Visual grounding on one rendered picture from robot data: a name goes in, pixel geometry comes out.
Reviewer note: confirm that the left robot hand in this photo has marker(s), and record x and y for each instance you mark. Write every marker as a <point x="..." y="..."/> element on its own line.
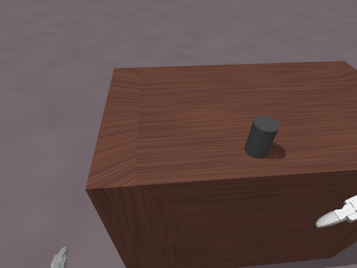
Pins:
<point x="60" y="260"/>

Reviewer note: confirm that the right robot hand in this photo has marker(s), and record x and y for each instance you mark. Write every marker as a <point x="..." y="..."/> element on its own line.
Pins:
<point x="348" y="212"/>

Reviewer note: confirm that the can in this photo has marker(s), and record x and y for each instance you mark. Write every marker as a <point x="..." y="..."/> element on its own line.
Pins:
<point x="261" y="136"/>

